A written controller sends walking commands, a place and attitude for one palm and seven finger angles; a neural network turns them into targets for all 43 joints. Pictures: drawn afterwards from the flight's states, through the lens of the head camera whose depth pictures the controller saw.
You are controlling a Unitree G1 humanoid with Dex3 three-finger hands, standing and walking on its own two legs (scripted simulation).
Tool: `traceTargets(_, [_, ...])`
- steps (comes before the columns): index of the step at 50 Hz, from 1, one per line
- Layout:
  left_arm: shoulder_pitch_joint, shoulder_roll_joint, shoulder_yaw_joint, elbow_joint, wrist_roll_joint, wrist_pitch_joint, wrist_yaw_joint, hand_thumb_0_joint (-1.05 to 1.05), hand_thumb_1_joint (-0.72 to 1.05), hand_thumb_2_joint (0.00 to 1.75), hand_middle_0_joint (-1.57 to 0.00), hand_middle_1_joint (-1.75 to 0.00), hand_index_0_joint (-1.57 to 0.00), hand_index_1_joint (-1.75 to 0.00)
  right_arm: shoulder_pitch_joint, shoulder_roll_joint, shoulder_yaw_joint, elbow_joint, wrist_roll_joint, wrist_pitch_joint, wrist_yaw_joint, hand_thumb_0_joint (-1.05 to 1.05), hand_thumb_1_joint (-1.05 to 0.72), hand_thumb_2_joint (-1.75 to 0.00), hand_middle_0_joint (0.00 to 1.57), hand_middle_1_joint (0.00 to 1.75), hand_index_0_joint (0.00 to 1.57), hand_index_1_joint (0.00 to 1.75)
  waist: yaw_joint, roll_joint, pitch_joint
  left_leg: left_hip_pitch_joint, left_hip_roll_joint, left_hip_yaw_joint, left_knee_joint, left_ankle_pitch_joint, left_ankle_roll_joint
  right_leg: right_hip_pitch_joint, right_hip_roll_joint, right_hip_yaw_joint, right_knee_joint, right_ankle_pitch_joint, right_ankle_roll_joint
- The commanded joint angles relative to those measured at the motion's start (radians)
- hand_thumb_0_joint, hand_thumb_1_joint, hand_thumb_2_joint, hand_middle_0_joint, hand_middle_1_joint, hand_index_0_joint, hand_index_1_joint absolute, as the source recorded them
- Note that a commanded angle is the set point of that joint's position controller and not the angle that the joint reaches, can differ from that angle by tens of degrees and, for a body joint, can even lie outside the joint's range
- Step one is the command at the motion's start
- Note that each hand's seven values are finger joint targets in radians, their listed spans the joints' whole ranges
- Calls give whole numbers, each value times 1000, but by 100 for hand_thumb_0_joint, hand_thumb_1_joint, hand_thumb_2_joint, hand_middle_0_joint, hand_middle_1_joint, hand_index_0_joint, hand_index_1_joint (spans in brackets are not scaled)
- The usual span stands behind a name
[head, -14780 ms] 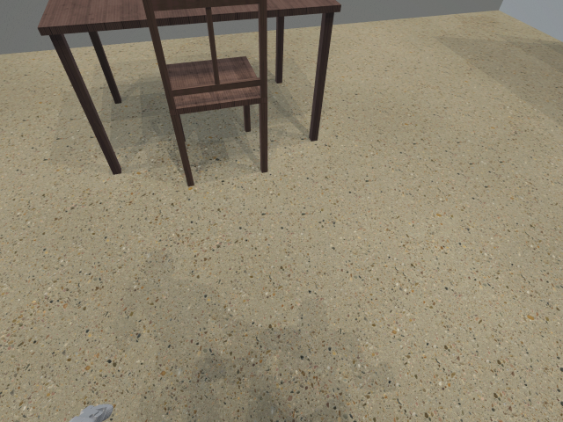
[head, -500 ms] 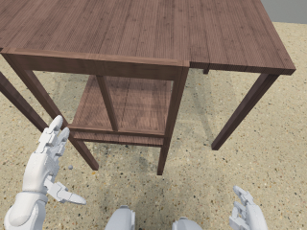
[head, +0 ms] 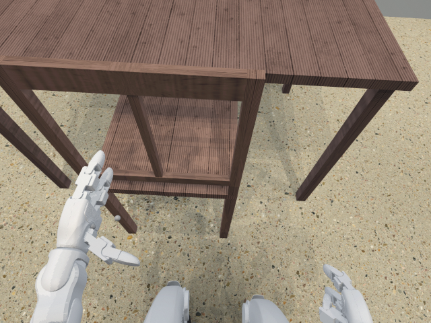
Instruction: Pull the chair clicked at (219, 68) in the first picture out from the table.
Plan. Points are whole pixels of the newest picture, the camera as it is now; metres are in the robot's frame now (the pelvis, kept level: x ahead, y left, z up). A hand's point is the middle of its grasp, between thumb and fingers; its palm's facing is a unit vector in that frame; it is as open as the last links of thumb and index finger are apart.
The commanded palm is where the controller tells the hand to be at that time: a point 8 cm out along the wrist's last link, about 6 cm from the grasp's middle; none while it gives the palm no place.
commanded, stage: aim the fingers beside a spindle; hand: left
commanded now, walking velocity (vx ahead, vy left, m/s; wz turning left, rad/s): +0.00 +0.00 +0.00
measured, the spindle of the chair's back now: (149, 141) +0.47 +0.16 +0.00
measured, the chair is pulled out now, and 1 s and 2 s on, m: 0.00 0.00 0.00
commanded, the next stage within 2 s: none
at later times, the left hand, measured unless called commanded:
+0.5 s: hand (140, 209) +0.31 +0.15 +0.02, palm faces -0.04 -1.00 -0.03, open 17.0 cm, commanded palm +0.30 +0.20 +0.01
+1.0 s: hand (146, 209) +0.32 +0.14 +0.00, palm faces -0.06 -1.00 -0.02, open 17.0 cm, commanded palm +0.30 +0.20 +0.01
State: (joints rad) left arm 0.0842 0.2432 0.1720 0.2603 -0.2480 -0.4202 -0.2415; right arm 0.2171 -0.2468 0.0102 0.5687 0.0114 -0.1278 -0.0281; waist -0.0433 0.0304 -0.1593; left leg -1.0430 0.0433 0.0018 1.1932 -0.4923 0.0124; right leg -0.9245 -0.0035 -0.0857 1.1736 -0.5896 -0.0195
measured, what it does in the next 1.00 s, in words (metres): stands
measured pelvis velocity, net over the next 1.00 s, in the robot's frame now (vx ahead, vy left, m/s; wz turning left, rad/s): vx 0.00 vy -0.01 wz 0.00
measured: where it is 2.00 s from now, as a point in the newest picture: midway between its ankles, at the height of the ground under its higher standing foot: outside the picture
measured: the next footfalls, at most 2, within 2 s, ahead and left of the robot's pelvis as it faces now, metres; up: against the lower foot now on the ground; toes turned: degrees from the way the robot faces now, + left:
none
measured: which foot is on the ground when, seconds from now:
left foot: down 0.00-1.00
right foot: down 0.00-1.00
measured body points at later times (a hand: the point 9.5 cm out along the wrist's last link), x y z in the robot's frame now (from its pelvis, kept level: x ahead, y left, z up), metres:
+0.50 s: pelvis +0.00 +0.00 -0.01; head +0.10 +0.01 +0.42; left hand +0.31 +0.20 +0.02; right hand +0.16 -0.24 -0.12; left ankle +0.04 +0.11 -0.64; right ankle -0.01 -0.11 -0.64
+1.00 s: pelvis +0.00 -0.01 -0.02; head +0.10 +0.00 +0.42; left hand +0.32 +0.20 +0.00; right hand +0.15 -0.26 -0.12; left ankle +0.04 +0.11 -0.64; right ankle -0.01 -0.11 -0.64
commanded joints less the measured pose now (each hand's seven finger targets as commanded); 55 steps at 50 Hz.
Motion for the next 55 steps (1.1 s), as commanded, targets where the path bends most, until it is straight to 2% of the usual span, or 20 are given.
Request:
traceTargets(1, [-148,121,35,-248,-7,-78,13,0,-50,30,-6,-8,-6,-8,-2,-149,-67,-136,5,-40,-13,0,-90,-90,20,30,20,30,-12,11,-319,311,-13,-39,-132,271,20,90,13,45,-168,305,4])
traceTargets(3, [-153,115,27,-277,3,-97,34,0,-50,30,-6,-8,-6,-8,-1,-144,-68,-134,2,-38,-10,0,-90,-90,20,30,20,30,-3,55,-340,350,-10,-47,-135,308,14,68,12,35,-151,314,-1])
traceTargets(6, [-141,105,15,-247,25,-104,68,0,-50,30,-6,-8,-6,-8,3,-144,-68,-127,-4,-29,-3,0,-90,-90,20,30,20,30,-8,26,-325,337,-7,-55,-127,317,13,48,14,28,-137,313,-2])
traceTargets(9, [-138,50,-38,-199,42,-93,83,0,-50,30,-6,-8,-6,-8,-2,-142,-68,-132,-4,-13,9,0,-90,-90,20,30,20,30,-15,24,-304,319,-10,-53,-123,280,9,14,11,25,-131,286,1])
traceTargets(10, [-141,74,-10,-182,43,-88,88,0,-50,30,-6,-8,-6,-8,1,-146,-71,-128,-4,-5,9,0,-90,-90,20,30,20,30,-11,5,-299,302,-10,-49,-120,268,9,22,12,28,-133,286,0])
traceTargets(13, [-167,56,-34,-156,56,-76,90,0,-50,30,-6,-8,-6,-8,-6,-146,-69,-141,-2,14,12,0,-90,-90,20,30,20,30,-13,0,-297,282,-14,-46,-113,253,12,15,12,31,-125,283,-1])
traceTargets(19, [-231,73,-26,-258,60,-120,124,0,-50,30,-6,-8,-6,-8,-5,-138,-71,-145,-9,23,12,0,-90,-90,20,30,20,30,1,46,-390,345,-10,-54,-95,315,7,16,12,33,-103,310,-7])
traceTargets(23, [-283,45,-61,-192,79,-128,142,0,-50,30,-6,-8,-6,-8,-4,-138,-67,-121,-12,31,15,0,-90,-90,20,30,20,30,-26,15,-343,303,-9,-61,-80,272,9,-30,13,29,-95,275,-5])
traceTargets(27, [-273,7,-93,-98,92,-100,135,0,-50,30,-6,-8,-6,-8,-2,-142,-70,-123,-10,46,21,0,-90,-90,20,30,20,30,-26,-3,-334,262,-15,-53,-67,237,11,-41,11,34,-92,262,-5])
traceTargets(30, [-271,21,-75,-91,89,-87,132,0,-50,30,-6,-8,-6,-8,-5,-142,-72,-138,-5,62,22,0,-90,-90,20,30,20,30,-11,-20,-351,248,-19,-43,-67,232,12,-13,10,42,-96,273,-5])
traceTargets(33, [-284,87,-8,-171,79,-104,150,0,-50,30,-6,-8,-6,-8,-7,-136,-70,-149,-7,70,21,0,-90,-90,20,30,20,30,12,-3,-417,264,-22,-35,-65,277,14,48,10,55,-90,328,-6])
traceTargets(36, [-276,142,50,-227,74,-132,169,0,-50,30,-6,-8,-6,-8,-7,-129,-67,-150,-11,71,18,0,-90,-90,20,30,20,30,24,18,-438,264,-24,-29,-63,313,15,92,14,64,-88,374,-5])
traceTargets(39, [-278,107,21,-178,72,-137,158,0,-50,30,-6,-8,-6,-8,-6,-125,-63,-133,-7,71,18,0,-90,-90,20,30,20,30,-5,-5,-374,237,-22,-24,-64,265,15,69,16,67,-106,336,0])
traceTargets(43, [-299,26,-70,-49,57,-103,92,0,-50,30,-6,-8,-6,-8,3,-140,-65,-112,2,64,12,0,-90,-90,20,30,20,30,-53,-50,-287,173,-23,-23,-48,188,21,24,12,77,-134,285,6])
traceTargets(46, [-269,11,-91,-29,42,-82,49,0,-50,30,-6,-8,-6,-8,4,-147,-71,-123,9,58,8,0,-90,-90,20,30,20,30,-40,-48,-301,166,-26,-22,-44,194,24,41,6,83,-139,294,3])
traceTargets(47, [-278,33,-69,-40,39,-82,47,0,-50,30,-6,-8,-6,-8,7,-149,-72,-122,9,57,6,0,-90,-90,20,30,20,30,-32,-44,-318,178,-25,-24,-46,207,23,42,6,80,-133,305,2])
traceTargets(48, [-297,36,-71,-77,39,-89,50,0,-50,30,-6,-8,-6,-8,5,-147,-73,-124,8,55,6,0,-90,-90,20,30,20,30,-26,-12,-338,204,-25,-26,-49,230,22,40,5,76,-123,323,0])
traceTargets(50, [-307,65,-46,-167,44,-114,76,0,-50,30,-6,-8,-6,-8,1,-140,-77,-135,3,50,7,0,-90,-90,20,30,20,30,-7,23,-396,262,-23,-29,-55,279,19,45,5,66,-106,348,-3])
traceTargets(52, [-324,145,34,-254,51,-146,123,0,-50,30,-6,-8,-6,-8,1,-137,-75,-132,-7,47,7,0,-90,-90,20,30,20,30,16,60,-451,301,-21,-31,-54,340,17,70,7,69,-90,390,-6])
traceTargets(55, [-310,143,52,-232,70,-164,173,0,-50,30,-6,-8,-6,-8,-2,-125,-68,-124,-14,52,16,0,-90,-90,20,30,20,30,9,38,-419,286,-22,-29,-55,336,16,63,11,62,-86,383,-3])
